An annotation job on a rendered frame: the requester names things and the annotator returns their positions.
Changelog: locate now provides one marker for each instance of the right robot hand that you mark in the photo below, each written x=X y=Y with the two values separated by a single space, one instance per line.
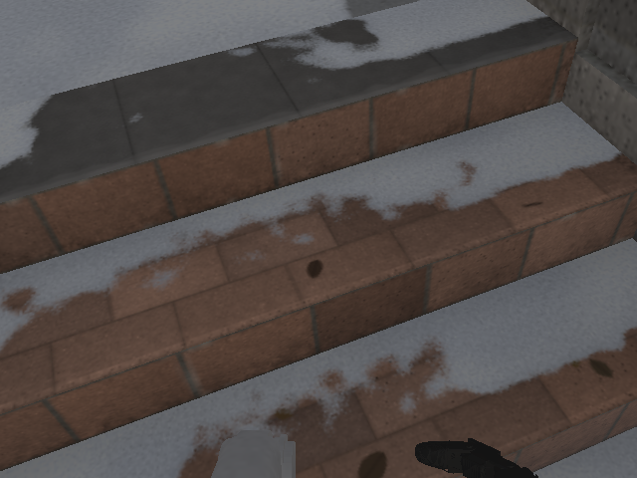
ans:
x=473 y=458

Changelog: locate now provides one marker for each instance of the robot left thigh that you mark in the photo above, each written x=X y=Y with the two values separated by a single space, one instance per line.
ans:
x=256 y=454

